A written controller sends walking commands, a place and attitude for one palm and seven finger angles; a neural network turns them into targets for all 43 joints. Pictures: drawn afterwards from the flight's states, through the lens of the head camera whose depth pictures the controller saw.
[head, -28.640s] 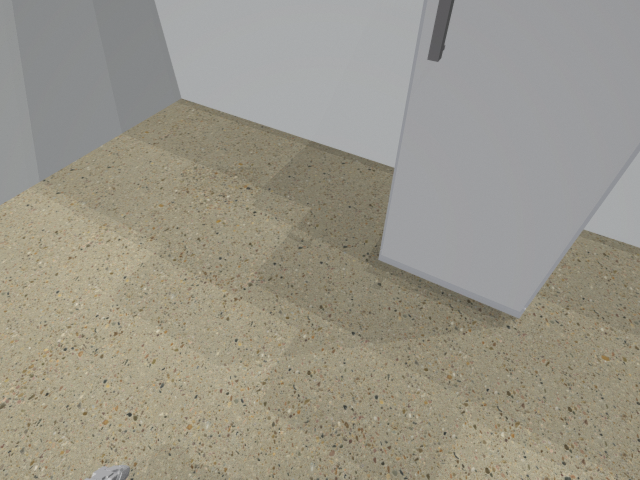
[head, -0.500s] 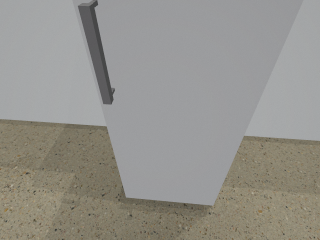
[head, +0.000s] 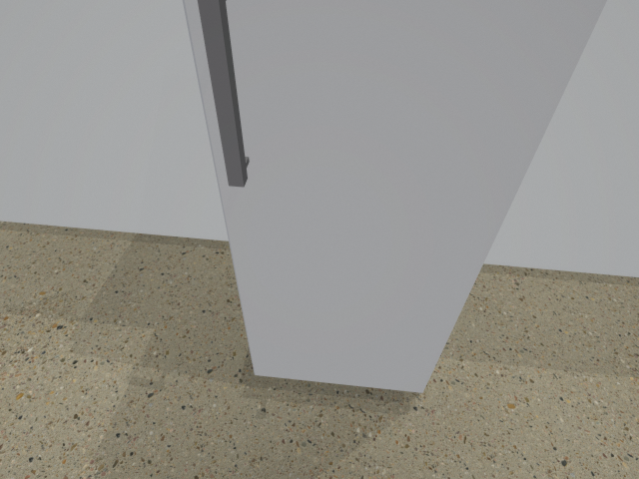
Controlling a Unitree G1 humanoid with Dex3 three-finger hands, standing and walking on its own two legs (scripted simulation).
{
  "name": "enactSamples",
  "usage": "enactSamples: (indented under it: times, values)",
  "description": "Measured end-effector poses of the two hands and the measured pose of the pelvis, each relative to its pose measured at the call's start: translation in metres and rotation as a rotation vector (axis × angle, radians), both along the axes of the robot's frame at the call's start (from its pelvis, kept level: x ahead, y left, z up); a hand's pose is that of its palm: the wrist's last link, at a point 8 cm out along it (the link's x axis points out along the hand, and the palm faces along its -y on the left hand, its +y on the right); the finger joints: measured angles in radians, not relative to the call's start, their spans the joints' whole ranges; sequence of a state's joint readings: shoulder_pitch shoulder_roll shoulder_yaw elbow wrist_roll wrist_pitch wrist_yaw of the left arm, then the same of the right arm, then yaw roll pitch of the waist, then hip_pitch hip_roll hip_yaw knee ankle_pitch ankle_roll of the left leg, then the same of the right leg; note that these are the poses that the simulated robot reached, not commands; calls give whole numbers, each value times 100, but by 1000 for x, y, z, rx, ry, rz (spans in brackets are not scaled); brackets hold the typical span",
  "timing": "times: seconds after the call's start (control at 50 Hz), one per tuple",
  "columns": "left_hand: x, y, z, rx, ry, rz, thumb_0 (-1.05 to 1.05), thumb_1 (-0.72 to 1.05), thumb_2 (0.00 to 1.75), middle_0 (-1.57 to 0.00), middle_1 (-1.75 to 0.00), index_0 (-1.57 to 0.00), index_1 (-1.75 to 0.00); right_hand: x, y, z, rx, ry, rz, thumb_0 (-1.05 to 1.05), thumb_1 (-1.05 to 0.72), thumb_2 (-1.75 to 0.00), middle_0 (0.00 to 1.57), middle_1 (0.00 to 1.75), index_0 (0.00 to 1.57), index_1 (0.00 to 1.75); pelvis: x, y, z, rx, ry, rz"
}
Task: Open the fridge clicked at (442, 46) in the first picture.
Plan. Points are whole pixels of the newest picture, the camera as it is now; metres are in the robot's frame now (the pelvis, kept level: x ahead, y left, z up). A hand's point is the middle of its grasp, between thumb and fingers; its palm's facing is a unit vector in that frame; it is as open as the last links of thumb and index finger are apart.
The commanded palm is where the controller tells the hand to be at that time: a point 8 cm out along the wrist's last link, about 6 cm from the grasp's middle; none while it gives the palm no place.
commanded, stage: come to a stop and stand still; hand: left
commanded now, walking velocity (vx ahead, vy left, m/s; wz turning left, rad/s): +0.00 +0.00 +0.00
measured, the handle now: (231, 97) +0.56 +0.16 +0.24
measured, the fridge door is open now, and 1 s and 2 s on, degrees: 0 0 0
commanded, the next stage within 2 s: look again from close up in 1.06 s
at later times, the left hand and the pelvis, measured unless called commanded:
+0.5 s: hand out of the picture -0.04 +0.25 -0.17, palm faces +0.05 -0.95 -0.31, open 7.4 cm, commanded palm none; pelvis -0.04 +0.02 +0.00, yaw +2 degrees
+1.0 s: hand out of the picture +0.00 +0.27 -0.16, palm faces -0.07 -0.94 -0.32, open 7.4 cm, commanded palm none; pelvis -0.06 +0.03 +0.00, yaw -1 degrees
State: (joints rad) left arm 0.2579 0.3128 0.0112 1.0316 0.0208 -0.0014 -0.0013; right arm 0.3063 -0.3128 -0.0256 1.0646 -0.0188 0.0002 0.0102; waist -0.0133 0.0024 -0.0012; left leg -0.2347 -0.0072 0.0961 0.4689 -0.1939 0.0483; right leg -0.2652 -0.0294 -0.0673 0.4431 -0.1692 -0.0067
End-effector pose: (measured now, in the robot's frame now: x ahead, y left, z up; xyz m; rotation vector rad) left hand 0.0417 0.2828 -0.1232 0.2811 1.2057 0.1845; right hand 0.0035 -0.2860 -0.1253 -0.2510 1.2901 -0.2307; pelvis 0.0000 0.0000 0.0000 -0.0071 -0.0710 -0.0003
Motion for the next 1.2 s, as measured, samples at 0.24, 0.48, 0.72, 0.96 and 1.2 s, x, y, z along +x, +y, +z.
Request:
enactSamples:
  times: [0.24,0.48,0.72,0.96,1.2]
  values:
    - [-36,3,-9,-37,58,32,0,90,90,-21,-30,-20,-30,13,23,0,12,-30,23,1,-91,-90,20,30,20,30,-16,16,0,-2,-9,8]
    - [-86,13,-7,-9,113,93,0,90,90,-21,-30,-20,-30,54,18,4,-3,-128,84,0,-91,-90,20,30,20,30,-34,19,-3,14,-20,27]
    - [-59,45,-14,6,14,93,0,90,90,-21,-30,-20,-30,-21,18,1,-62,-31,37,0,-91,-90,20,30,20,30,-56,33,-12,-4,-14,26]
    - [-50,33,3,21,66,-37,0,90,90,-21,-30,-20,-30,-42,28,1,5,-15,-31,1,-91,-90,20,30,20,30,-58,30,2,-1,30,-25]
    - [-24,17,1,-10,57,-46,0,90,90,-21,-30,-20,-30,-26,27,4,11,43,-17,0,-91,-90,20,30,20,30,-41,25,7,2,57,-14]
